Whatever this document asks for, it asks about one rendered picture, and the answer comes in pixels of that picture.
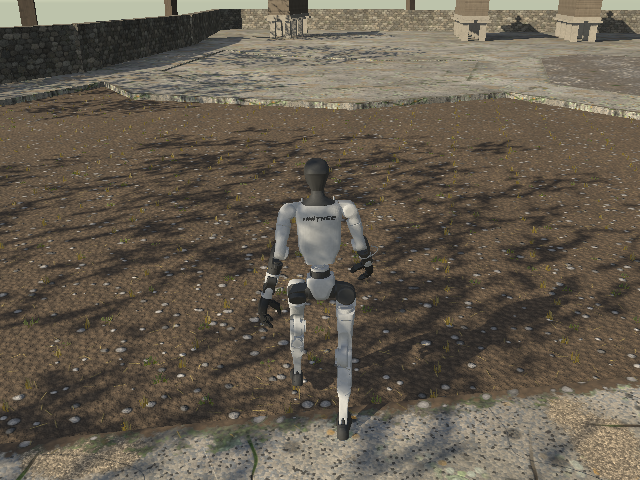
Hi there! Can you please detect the robot right hand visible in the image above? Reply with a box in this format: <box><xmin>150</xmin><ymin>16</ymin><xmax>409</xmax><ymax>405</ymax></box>
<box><xmin>350</xmin><ymin>262</ymin><xmax>373</xmax><ymax>280</ymax></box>

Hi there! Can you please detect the robot left forearm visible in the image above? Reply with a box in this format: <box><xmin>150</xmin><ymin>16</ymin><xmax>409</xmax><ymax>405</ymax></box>
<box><xmin>261</xmin><ymin>244</ymin><xmax>283</xmax><ymax>299</ymax></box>

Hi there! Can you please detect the robot left hand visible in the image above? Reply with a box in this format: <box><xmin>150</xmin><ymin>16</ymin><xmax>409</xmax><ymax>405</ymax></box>
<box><xmin>258</xmin><ymin>296</ymin><xmax>281</xmax><ymax>328</ymax></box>

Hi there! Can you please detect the robot left upper arm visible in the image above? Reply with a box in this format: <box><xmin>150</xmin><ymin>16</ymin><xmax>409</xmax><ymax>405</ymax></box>
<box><xmin>273</xmin><ymin>202</ymin><xmax>297</xmax><ymax>260</ymax></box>

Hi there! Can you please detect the robot left thigh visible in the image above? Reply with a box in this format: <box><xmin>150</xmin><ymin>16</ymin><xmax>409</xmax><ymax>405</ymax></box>
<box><xmin>287</xmin><ymin>279</ymin><xmax>308</xmax><ymax>337</ymax></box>

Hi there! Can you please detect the robot right forearm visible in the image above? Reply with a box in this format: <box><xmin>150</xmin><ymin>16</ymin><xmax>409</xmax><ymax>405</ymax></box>
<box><xmin>357</xmin><ymin>235</ymin><xmax>373</xmax><ymax>267</ymax></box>

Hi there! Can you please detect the robot right upper arm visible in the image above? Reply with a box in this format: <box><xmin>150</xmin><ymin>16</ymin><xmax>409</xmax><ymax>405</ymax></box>
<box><xmin>338</xmin><ymin>200</ymin><xmax>367</xmax><ymax>251</ymax></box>

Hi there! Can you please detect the right robot foot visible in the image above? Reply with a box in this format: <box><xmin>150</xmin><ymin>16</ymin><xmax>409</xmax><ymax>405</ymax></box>
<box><xmin>336</xmin><ymin>411</ymin><xmax>352</xmax><ymax>440</ymax></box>

